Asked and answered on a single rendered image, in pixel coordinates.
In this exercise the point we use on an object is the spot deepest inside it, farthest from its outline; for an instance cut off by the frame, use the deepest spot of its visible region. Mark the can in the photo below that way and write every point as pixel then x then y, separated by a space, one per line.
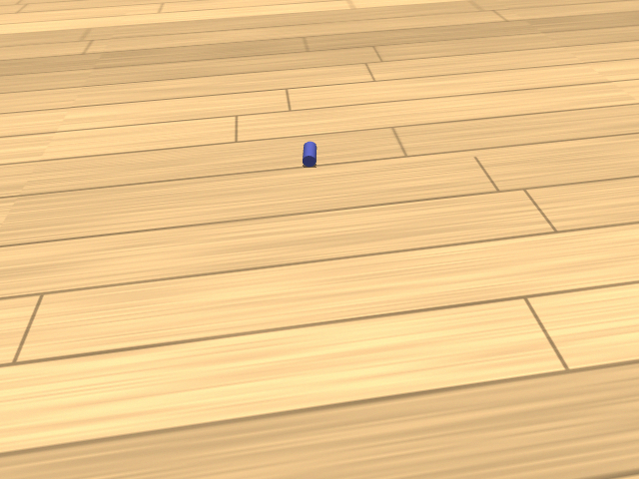
pixel 310 154

